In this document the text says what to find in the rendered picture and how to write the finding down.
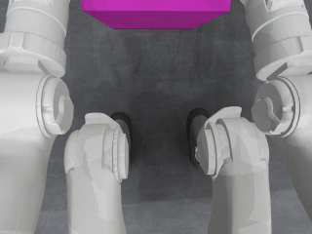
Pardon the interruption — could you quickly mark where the robot left upper arm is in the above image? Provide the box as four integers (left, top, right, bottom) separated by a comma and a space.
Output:
0, 71, 74, 234

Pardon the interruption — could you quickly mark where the robot right upper arm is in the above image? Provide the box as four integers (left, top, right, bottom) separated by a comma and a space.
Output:
251, 74, 312, 222

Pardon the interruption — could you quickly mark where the robot right forearm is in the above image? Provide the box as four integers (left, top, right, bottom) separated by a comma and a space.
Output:
240, 0, 312, 82

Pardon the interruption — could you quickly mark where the carton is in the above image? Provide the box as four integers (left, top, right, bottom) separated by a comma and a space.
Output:
81, 0, 231, 29

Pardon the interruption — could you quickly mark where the robot left forearm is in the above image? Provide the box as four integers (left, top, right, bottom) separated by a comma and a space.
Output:
0, 0, 70, 79

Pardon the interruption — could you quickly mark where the left robot foot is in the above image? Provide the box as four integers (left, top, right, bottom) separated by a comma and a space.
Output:
110, 112, 133, 170

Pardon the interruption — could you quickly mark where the right robot shin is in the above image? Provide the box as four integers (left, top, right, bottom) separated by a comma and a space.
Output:
195, 106, 269, 169

